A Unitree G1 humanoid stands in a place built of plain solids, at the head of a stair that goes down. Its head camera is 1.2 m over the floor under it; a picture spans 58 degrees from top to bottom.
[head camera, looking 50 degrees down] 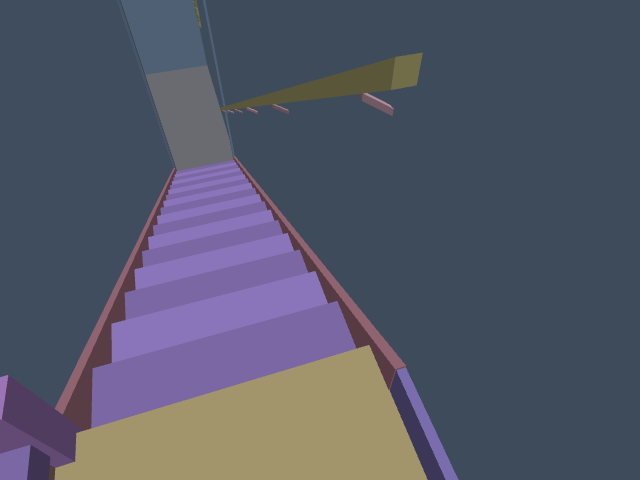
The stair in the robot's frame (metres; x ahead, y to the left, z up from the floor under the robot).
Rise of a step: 0.18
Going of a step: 0.28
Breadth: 0.86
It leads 18 degrees to the left of straight ahead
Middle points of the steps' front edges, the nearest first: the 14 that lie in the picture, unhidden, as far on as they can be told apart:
0.47 0.25 0.00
0.73 0.35 -0.18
0.99 0.43 -0.35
1.26 0.51 -0.53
1.52 0.60 -0.70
1.79 0.68 -0.88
2.05 0.77 -1.05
2.31 0.85 -1.23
2.58 0.93 -1.41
2.84 1.02 -1.58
3.10 1.10 -1.76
3.37 1.19 -1.94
3.63 1.27 -2.11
3.90 1.36 -2.29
